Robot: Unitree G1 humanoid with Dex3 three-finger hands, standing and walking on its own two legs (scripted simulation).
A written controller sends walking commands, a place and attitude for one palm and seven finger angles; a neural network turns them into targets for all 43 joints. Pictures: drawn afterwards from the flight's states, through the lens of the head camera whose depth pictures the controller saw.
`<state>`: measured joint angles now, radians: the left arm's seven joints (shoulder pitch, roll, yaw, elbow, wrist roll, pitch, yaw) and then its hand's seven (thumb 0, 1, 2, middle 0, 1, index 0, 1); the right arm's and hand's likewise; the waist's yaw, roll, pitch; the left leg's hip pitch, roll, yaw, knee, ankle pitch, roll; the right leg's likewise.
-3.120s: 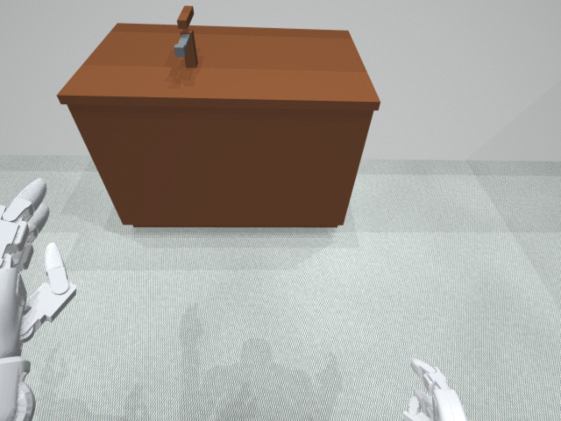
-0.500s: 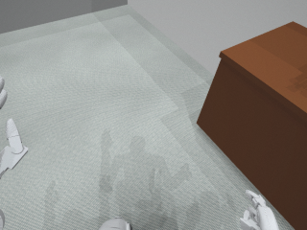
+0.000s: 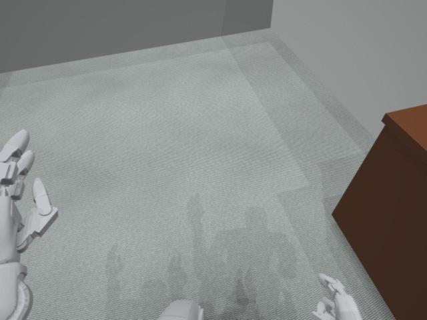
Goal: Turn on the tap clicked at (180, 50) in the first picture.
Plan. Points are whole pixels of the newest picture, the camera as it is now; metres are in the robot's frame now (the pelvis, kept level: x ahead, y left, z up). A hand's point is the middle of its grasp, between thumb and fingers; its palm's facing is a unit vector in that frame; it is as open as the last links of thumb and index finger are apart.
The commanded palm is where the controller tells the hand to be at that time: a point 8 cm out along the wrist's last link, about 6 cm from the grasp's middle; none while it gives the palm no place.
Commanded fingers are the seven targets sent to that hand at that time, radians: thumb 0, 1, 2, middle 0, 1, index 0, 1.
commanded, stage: walk to a spot facing it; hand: left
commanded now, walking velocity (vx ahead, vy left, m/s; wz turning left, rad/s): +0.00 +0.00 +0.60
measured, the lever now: out of the picture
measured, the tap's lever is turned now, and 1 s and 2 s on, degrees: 0 0 0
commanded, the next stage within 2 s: none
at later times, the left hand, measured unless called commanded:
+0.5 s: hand out of the picture +0.10 +0.25 +0.19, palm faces +0.59 -0.67 -0.46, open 7.4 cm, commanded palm +0.05 +0.29 +0.19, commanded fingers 0.00 0.90 0.90 -0.20 -0.30 -0.20 -0.30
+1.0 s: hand out of the picture -0.05 +0.24 +0.20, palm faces +0.84 -0.41 -0.35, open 7.4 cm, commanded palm -0.12 +0.25 +0.19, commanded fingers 0.00 0.90 0.90 -0.20 -0.30 -0.20 -0.30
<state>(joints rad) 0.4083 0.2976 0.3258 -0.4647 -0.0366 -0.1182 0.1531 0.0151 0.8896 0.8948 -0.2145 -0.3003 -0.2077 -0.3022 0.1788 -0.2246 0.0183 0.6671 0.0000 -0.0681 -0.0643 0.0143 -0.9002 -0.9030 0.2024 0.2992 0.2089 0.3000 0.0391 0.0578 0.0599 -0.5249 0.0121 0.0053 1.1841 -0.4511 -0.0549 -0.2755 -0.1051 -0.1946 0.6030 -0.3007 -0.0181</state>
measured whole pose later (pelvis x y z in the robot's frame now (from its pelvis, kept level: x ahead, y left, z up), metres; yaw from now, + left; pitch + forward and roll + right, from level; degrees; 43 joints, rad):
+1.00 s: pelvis -0.09 -0.07 -0.01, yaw +36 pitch -1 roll +2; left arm 0.44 0.39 0.38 -0.60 -0.04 -0.20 0.18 0.02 0.89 0.89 -0.22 -0.30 -0.21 -0.30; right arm 0.21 -0.25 -0.05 0.58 -0.01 -0.09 -0.09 0.01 -0.91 -0.90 0.19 0.30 0.20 0.30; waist 0.00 -0.07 0.02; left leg -0.24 0.04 0.08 0.60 -0.32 -0.01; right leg -0.47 -0.16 -0.18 0.94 -0.46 0.03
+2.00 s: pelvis +0.07 +0.00 -0.01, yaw +58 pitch -1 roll +0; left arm 0.45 0.41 0.39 -0.53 -0.02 -0.22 0.14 0.01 0.89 0.89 -0.22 -0.30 -0.21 -0.30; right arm 0.22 -0.12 0.04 0.63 0.01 -0.09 -0.05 0.01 -0.90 -0.90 0.20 0.30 0.21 0.30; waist 0.03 0.06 0.06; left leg -0.31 0.09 0.02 0.82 -0.45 -0.01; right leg -0.36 -0.09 -0.20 0.62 -0.22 -0.01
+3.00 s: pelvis +0.11 +0.04 +0.00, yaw +42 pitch +1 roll +2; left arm 0.49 0.41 0.40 -0.61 -0.05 -0.19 0.15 0.02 0.89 0.89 -0.22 -0.30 -0.21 -0.30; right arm 0.19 -0.27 -0.03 0.55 0.01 0.02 -0.03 0.01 -0.91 -0.90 0.19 0.30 0.20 0.30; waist 0.00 -0.06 0.04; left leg -0.26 0.05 0.08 0.54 -0.31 -0.04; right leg -0.43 0.08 0.03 0.58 -0.18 -0.07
